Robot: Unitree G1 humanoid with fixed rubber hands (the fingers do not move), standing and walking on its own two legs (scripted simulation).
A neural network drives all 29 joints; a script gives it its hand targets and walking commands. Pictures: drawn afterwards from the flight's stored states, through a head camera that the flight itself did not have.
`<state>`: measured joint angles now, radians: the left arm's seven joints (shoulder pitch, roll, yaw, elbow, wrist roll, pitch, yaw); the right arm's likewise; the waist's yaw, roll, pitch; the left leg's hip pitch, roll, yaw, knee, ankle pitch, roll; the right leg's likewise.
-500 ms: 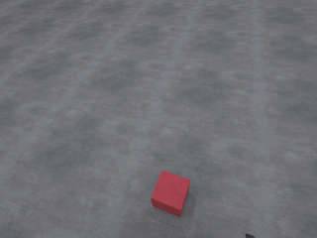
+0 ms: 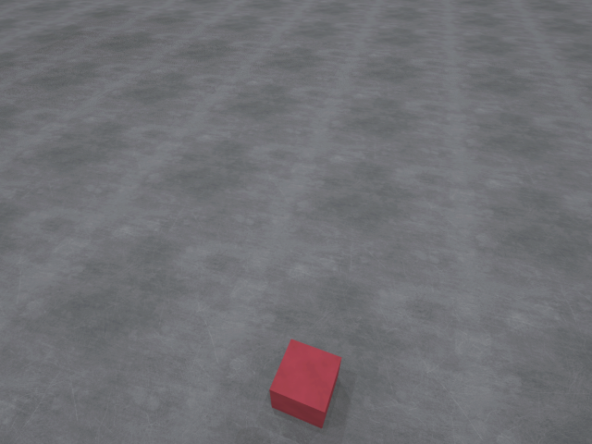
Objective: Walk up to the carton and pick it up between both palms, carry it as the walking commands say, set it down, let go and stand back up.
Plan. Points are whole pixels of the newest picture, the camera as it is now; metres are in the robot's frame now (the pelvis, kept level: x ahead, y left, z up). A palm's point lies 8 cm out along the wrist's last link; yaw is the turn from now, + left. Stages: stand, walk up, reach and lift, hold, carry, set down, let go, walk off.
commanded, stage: walk up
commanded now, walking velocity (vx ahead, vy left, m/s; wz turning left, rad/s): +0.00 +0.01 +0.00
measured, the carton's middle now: (306, 382) +0.49 +0.00 -0.70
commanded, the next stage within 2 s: none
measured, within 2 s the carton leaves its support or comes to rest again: neither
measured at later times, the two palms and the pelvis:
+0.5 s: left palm out of the picture -0.07 +0.25 -0.14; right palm out of the picture +0.00 -0.21 -0.15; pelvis +0.00 +0.03 +0.00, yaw -5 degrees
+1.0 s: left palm (127, 382) +0.27 +0.32 -0.14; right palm out of the picture +0.02 -0.10 -0.17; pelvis +0.11 +0.11 -0.02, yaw -14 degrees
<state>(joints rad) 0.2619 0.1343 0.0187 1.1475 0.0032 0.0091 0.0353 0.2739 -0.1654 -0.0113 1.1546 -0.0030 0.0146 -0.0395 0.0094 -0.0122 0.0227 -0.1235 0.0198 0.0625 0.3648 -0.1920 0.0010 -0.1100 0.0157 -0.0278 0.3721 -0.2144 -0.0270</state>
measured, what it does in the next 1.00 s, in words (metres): steps to the left: left foot, then right foot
